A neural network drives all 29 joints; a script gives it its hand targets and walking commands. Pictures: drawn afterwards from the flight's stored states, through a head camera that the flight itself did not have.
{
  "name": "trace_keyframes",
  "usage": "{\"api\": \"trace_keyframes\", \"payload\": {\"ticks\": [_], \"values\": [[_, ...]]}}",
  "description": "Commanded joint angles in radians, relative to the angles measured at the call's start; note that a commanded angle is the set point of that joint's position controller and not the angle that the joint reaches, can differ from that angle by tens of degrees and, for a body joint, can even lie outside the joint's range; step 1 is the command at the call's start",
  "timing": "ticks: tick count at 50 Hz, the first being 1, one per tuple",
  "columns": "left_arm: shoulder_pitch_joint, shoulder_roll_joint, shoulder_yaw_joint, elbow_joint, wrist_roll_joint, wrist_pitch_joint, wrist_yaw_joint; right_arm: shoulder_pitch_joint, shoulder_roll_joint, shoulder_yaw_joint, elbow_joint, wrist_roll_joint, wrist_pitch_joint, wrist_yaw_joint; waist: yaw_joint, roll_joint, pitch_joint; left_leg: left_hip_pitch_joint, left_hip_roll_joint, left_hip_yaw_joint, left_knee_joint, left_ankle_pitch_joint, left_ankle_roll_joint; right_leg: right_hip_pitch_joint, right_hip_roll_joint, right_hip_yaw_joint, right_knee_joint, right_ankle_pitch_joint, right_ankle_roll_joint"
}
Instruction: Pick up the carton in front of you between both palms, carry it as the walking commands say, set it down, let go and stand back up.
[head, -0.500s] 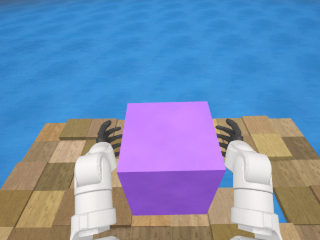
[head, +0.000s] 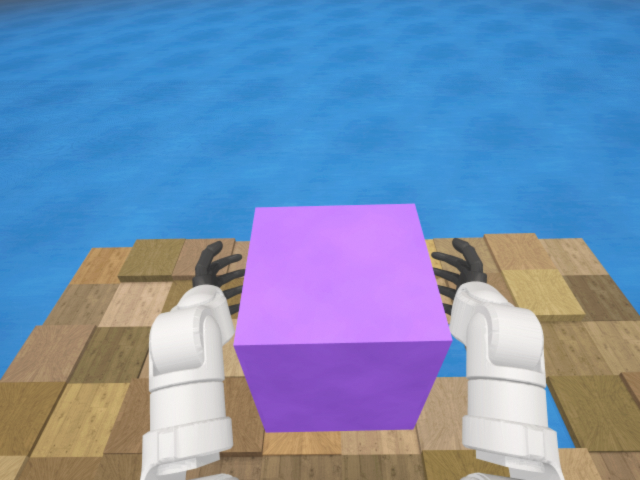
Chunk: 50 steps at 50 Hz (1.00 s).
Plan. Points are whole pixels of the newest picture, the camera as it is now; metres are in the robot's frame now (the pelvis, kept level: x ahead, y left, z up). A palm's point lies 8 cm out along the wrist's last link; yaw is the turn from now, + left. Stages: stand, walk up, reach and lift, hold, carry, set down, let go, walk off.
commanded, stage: carry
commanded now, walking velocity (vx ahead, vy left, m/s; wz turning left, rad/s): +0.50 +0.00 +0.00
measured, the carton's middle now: (337, 322) +0.34 +0.00 +0.04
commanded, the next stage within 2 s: none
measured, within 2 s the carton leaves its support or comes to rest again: neither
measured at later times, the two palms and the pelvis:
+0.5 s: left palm (224, 224) +0.47 +0.17 +0.11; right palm (428, 213) +0.48 -0.14 +0.11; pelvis +0.14 +0.00 +0.00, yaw +1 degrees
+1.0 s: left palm (226, 159) +0.75 +0.22 +0.06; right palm (371, 155) +0.73 -0.08 +0.07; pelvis +0.42 +0.08 -0.01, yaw -1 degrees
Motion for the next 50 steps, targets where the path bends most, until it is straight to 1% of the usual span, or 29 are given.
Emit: {"api": "trace_keyframes", "payload": {"ticks": [1,2,5,9,11,12,14,15,16,17,18,19,20,21,23,26,28,30,32,33,34,35,36,37,38,39,40,43,50], "values": [[-0.633,-0.734,-0.588,-0.084,-0.167,-0.018,0.004,-0.634,0.743,0.583,-0.072,0.161,-0.015,-0.002,-0.006,-0.042,-0.240,-0.049,0.081,-0.114,-0.106,-0.221,0.055,0.130,-0.142,0.208,-0.148,-0.413,-0.050],[-0.648,-0.724,-0.586,-0.089,-0.168,-0.019,0.008,-0.656,0.733,0.587,-0.082,0.168,-0.015,-0.004,-0.009,-0.059,-0.219,-0.071,0.078,-0.119,-0.096,-0.248,0.062,0.112,-0.155,0.235,-0.164,-0.471,-0.062],[-0.665,-0.686,-0.581,-0.119,-0.177,-0.013,0.025,-0.679,0.695,0.599,-0.113,0.200,-0.010,-0.012,-0.006,-0.049,-0.245,-0.060,0.074,-0.122,-0.071,-0.162,0.074,0.120,-0.163,0.243,-0.150,-0.396,-0.076],[-0.645,-0.625,-0.558,-0.120,-0.177,0.016,0.049,-0.635,0.619,0.559,-0.104,0.201,0.015,-0.033,-0.023,0.065,-0.248,0.052,0.149,-0.255,-0.174,-0.128,0.114,0.019,-0.082,0.113,0.040,-0.222,-0.043],[-0.634,-0.610,-0.548,-0.105,-0.179,0.035,0.049,-0.608,0.590,0.535,-0.076,0.183,0.031,-0.041,-0.046,0.151,-0.199,0.199,0.223,-0.354,-0.177,0.077,0.163,-0.167,-0.029,0.016,0.180,-0.133,-0.017],[-0.632,-0.604,-0.538,-0.092,-0.179,0.045,0.048,-0.615,0.581,0.530,-0.071,0.180,0.038,-0.044,-0.055,0.164,-0.180,0.257,0.252,-0.385,-0.157,0.189,0.188,-0.245,-0.010,-0.003,0.184,-0.192,-0.016],[-0.640,-0.600,-0.518,-0.077,-0.180,0.057,0.046,-0.640,0.583,0.531,-0.077,0.189,0.050,-0.047,-0.059,0.146,-0.163,0.284,0.265,-0.366,-0.122,0.318,0.188,-0.246,0.014,-0.020,0.126,-0.215,-0.018],[-0.644,-0.605,-0.508,-0.068,-0.178,0.060,0.046,-0.655,0.593,0.537,-0.083,0.195,0.053,-0.046,-0.039,0.125,-0.181,0.221,0.241,-0.296,-0.076,0.360,0.157,-0.126,0.020,-0.024,0.070,-0.184,-0.025],[-0.639,-0.611,-0.496,-0.049,-0.173,0.060,0.047,-0.686,0.604,0.542,-0.091,0.203,0.056,-0.043,0.009,0.077,-0.211,0.073,0.177,-0.165,0.051,0.501,0.101,0.104,0.011,0.018,0.006,-0.129,-0.051],[-0.628,-0.599,-0.485,-0.035,-0.161,0.057,0.049,-0.697,0.620,0.549,-0.101,0.216,0.059,-0.035,0.052,-0.112,-0.275,-0.145,0.064,-0.027,0.316,0.495,0.028,0.368,-0.102,0.237,-0.029,0.088,-0.109],[-0.618,-0.602,-0.483,-0.028,-0.153,0.056,0.049,-0.707,0.653,0.556,-0.098,0.218,0.061,-0.028,0.058,-0.268,-0.285,-0.465,-0.013,0.023,0.496,0.023,-0.011,0.599,-0.278,0.497,-0.041,0.366,-0.193],[-0.610,-0.630,-0.493,-0.035,-0.157,0.056,0.044,-0.703,0.668,0.552,-0.085,0.210,0.057,-0.025,0.066,-0.206,-0.268,-0.602,-0.017,-0.029,0.532,-0.219,-0.012,0.667,-0.318,0.555,-0.063,0.462,-0.239],[-0.638,-0.660,-0.521,-0.063,-0.171,0.052,0.038,-0.688,0.685,0.547,-0.069,0.203,0.052,-0.023,0.074,-0.089,-0.256,-0.631,0.011,-0.062,0.508,-0.233,-0.004,0.678,-0.328,0.530,-0.062,0.459,-0.238],[-0.652,-0.689,-0.549,-0.082,-0.188,0.047,0.031,-0.657,0.697,0.536,-0.052,0.184,0.047,-0.022,0.076,-0.039,-0.245,-0.634,0.028,-0.070,0.455,-0.220,0.003,0.671,-0.324,0.482,-0.078,0.400,-0.216],[-0.676,-0.740,-0.596,-0.115,-0.210,0.025,0.012,-0.612,0.735,0.523,-0.024,0.152,0.034,-0.017,0.059,-0.089,-0.229,-0.570,0.052,-0.057,0.291,-0.111,-0.012,0.613,-0.283,0.374,-0.139,0.312,-0.152],[-0.663,-0.781,-0.643,-0.138,-0.232,-0.006,-0.009,-0.595,0.772,0.550,-0.051,0.139,0.004,-0.003,0.053,-0.159,-0.233,-0.405,0.022,0.006,0.152,0.122,-0.020,0.497,-0.219,0.210,-0.147,0.394,-0.102],[-0.641,-0.790,-0.668,-0.147,-0.232,-0.024,-0.014,-0.583,0.770,0.569,-0.085,0.137,-0.015,0.004,0.058,-0.150,-0.215,-0.339,0.014,0.024,0.031,0.275,-0.017,0.470,-0.190,0.140,-0.148,0.456,-0.082],[-0.609,-0.786,-0.684,-0.160,-0.224,-0.037,-0.013,-0.553,0.751,0.583,-0.116,0.140,-0.028,0.008,0.037,-0.143,-0.198,-0.224,0.010,0.044,-0.099,0.381,-0.005,0.437,-0.185,0.097,-0.160,0.485,-0.057],[-0.565,-0.777,-0.686,-0.171,-0.207,-0.045,-0.009,-0.534,0.730,0.596,-0.146,0.152,-0.038,0.011,-0.002,-0.152,-0.250,-0.032,-0.016,0.082,-0.147,0.408,0.002,0.421,-0.177,0.041,-0.042,0.662,-0.024],[-0.533,-0.767,-0.681,-0.168,-0.195,-0.044,-0.007,-0.509,0.722,0.599,-0.149,0.154,-0.042,0.012,-0.025,-0.131,-0.302,0.135,-0.042,0.122,-0.172,0.391,0.001,0.379,-0.146,-0.016,0.098,0.668,0.002],[-0.525,-0.752,-0.679,-0.171,-0.179,-0.042,-0.006,-0.484,0.713,0.601,-0.144,0.154,-0.044,0.014,-0.047,-0.050,-0.356,0.311,-0.024,0.117,-0.174,0.317,-0.010,0.285,-0.108,-0.053,0.297,0.511,0.024],[-0.530,-0.734,-0.670,-0.159,-0.164,-0.039,-0.002,-0.455,0.707,0.595,-0.131,0.149,-0.041,0.017,-0.070,0.040,-0.385,0.463,0.110,-0.076,-0.127,0.212,0.007,0.102,-0.074,-0.020,0.500,0.217,0.037],[-0.484,-0.751,-0.667,-0.138,-0.161,-0.031,-0.002,-0.454,0.665,0.596,-0.121,0.138,-0.039,0.010,-0.030,0.287,-0.459,0.645,0.373,-0.506,-0.146,0.302,0.140,-0.163,0.028,0.029,0.717,-0.342,0.058],[-0.469,-0.738,-0.654,-0.139,-0.165,-0.034,0.001,-0.459,0.683,0.605,-0.132,0.151,-0.044,0.008,-0.038,0.291,-0.445,0.682,0.415,-0.687,-0.273,0.091,0.217,-0.349,0.057,0.077,0.856,-0.376,0.049],[-0.483,-0.755,-0.657,-0.154,-0.165,-0.039,0.003,-0.460,0.725,0.628,-0.149,0.176,-0.051,0.015,-0.039,0.196,-0.372,0.587,0.397,-0.641,-0.293,0.142,0.204,-0.391,0.002,0.105,0.879,-0.323,0.031],[-0.484,-0.779,-0.654,-0.144,-0.155,-0.046,0.003,-0.487,0.754,0.649,-0.171,0.191,-0.060,0.026,-0.031,0.082,-0.346,0.494,0.349,-0.524,-0.298,0.247,0.169,-0.347,-0.028,0.106,0.816,-0.243,0.022],[-0.488,-0.807,-0.658,-0.145,-0.154,-0.055,-0.001,-0.529,0.773,0.669,-0.195,0.206,-0.072,0.035,-0.023,0.083,-0.336,0.446,0.337,-0.445,-0.289,0.375,0.166,-0.328,-0.055,0.101,0.762,-0.203,0.023],[-0.470,-0.830,-0.683,-0.158,-0.142,-0.087,-0.011,-0.524,0.798,0.697,-0.213,0.222,-0.103,0.057,-0.024,0.097,-0.354,0.402,0.279,-0.275,-0.321,0.425,0.139,-0.286,-0.057,0.067,0.636,-0.128,0.036],[-0.412,-0.756,-0.700,-0.195,-0.142,-0.107,0.006,-0.409,0.713,0.682,-0.222,0.205,-0.124,0.043,-0.058,0.119,-0.276,0.543,0.221,-0.145,-0.306,0.595,0.149,-0.493,-0.028,-0.006,0.458,0.014,0.041]]}}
